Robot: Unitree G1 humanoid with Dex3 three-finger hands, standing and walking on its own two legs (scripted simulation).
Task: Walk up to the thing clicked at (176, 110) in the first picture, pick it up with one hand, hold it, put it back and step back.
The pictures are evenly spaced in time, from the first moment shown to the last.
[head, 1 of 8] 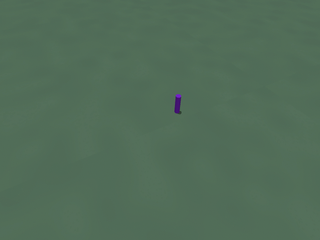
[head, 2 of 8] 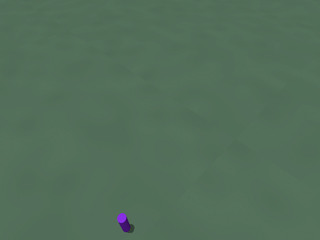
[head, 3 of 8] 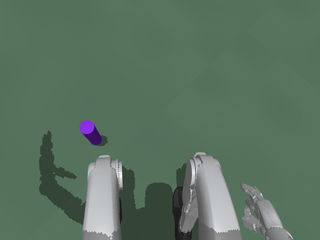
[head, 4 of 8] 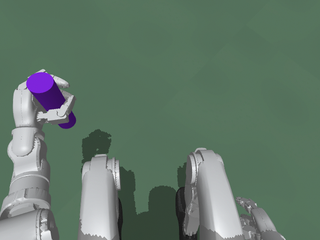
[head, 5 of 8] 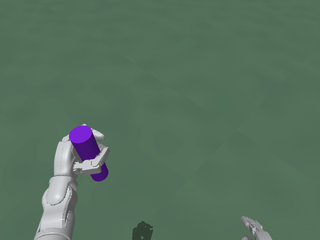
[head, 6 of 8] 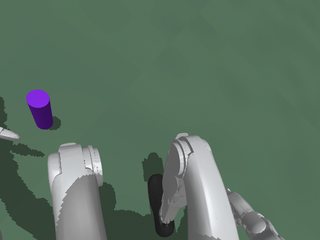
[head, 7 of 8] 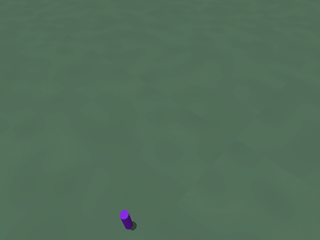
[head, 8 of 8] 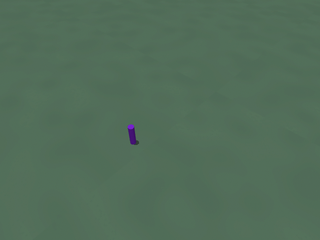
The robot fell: no
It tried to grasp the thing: yes
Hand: left
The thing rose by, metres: 0.69
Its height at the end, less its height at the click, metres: +0.00
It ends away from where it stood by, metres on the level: 0.02
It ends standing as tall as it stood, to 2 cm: yes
